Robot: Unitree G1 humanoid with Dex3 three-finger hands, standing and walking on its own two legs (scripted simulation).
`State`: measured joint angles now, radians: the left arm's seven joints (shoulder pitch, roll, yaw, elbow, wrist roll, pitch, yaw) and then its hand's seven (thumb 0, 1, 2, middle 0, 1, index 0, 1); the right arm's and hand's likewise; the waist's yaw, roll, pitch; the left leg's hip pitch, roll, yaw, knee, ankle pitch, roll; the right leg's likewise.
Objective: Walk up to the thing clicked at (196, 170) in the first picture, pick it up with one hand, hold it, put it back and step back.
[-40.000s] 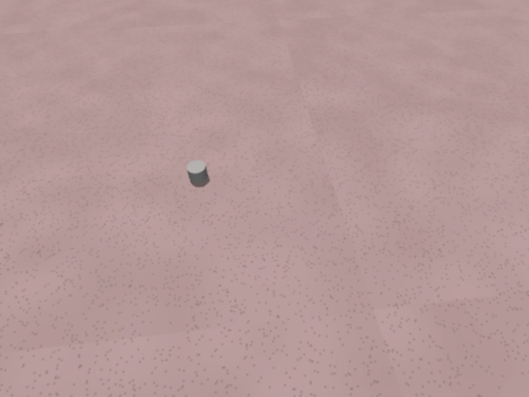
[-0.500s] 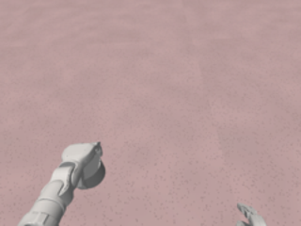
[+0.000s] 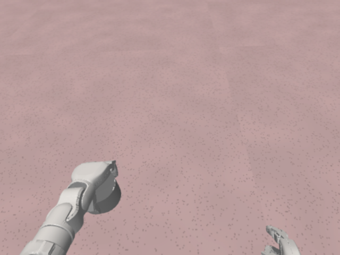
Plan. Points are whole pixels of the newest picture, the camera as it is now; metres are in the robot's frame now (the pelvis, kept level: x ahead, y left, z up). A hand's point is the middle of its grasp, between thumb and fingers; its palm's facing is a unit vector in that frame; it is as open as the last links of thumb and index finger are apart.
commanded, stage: hold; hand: left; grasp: from above
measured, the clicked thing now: (101, 191) +0.30 +0.22 -0.07
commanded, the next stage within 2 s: crouch in 0.26 s
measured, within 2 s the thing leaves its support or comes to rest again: neither
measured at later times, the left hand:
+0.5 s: hand (97, 190) +0.29 +0.22 -0.05, palm faces -0.47 -0.07 -0.88, open 11.9 cm
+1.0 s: hand (115, 204) +0.32 +0.23 -0.24, palm faces -0.43 +0.02 -0.90, open 11.9 cm
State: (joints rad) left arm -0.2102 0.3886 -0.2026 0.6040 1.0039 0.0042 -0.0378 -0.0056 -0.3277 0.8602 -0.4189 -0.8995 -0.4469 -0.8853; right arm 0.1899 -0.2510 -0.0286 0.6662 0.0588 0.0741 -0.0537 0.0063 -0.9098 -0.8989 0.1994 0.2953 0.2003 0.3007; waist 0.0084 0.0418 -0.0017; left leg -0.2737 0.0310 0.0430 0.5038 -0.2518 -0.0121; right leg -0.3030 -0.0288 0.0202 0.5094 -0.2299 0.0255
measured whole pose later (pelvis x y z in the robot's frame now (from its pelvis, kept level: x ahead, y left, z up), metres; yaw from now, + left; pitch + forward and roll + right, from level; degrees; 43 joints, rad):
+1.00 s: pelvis -0.03 +0.00 -0.12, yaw +1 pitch +24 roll -1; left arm -0.53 0.36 -0.11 1.15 1.19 -0.05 0.40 -0.01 -0.29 0.80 -0.42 -0.89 -0.45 -0.88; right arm 0.24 -0.27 -0.09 0.74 -0.03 0.03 -0.02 0.00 -0.90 -0.89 0.20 0.29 0.20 0.30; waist -0.09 0.01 -0.16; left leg -1.17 0.04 -0.01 1.28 -0.52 -0.01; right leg -1.17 -0.02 0.00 1.25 -0.49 0.03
